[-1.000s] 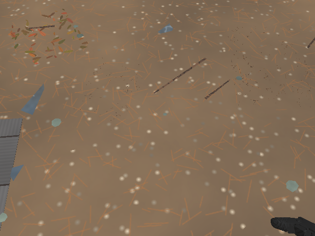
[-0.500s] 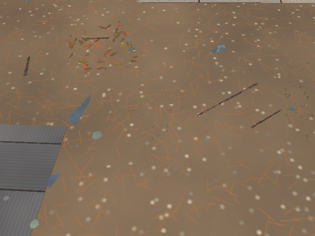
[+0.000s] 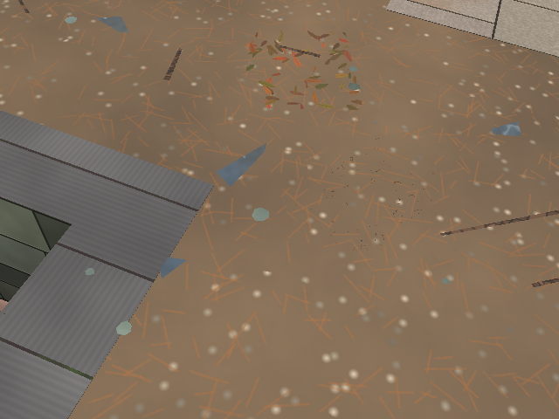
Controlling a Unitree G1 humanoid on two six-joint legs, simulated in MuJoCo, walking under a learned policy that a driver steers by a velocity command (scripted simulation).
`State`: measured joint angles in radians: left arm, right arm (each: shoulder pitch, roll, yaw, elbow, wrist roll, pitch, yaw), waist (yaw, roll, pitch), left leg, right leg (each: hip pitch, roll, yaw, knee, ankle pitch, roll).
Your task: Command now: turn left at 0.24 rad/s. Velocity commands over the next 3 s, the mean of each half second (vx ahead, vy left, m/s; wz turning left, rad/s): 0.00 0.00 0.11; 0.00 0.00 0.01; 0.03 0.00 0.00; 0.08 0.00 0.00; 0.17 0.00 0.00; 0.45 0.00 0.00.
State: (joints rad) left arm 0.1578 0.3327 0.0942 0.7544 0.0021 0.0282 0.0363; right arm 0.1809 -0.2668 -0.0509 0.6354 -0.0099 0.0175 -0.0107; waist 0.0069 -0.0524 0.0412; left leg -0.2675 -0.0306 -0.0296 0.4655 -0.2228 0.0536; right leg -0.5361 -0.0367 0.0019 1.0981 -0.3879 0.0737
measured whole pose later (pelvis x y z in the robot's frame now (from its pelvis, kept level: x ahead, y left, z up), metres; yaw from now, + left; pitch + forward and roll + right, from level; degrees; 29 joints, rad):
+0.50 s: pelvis +0.01 -0.01 -0.01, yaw +2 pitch -1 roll +0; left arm 0.19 0.24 0.04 0.83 0.01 -0.02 0.02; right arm 0.18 -0.24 -0.04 0.81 -0.01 0.02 -0.01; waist 0.00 0.00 0.03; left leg -0.23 -0.05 -0.05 0.51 -0.26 0.03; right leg -0.20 -0.02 0.01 0.52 -0.29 0.02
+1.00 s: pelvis +0.01 -0.02 +0.00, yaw +2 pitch -2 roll +0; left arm 0.22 0.23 0.02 0.98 0.01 -0.02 0.03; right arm 0.17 -0.22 -0.04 1.02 0.00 0.01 -0.03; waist 0.00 0.00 0.05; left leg -0.20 -0.03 -0.05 0.49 -0.25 0.01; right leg -0.17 0.00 0.01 0.48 -0.28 0.01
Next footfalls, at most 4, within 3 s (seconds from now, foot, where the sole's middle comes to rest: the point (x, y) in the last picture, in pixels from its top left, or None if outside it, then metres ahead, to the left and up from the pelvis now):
0.22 right None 0.04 -0.15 -0.78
2.92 left None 0.46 0.07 -0.78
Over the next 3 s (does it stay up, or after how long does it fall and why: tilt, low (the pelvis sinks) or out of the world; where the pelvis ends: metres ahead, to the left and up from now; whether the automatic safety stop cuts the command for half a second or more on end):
stays up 0.32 -0.02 -0.02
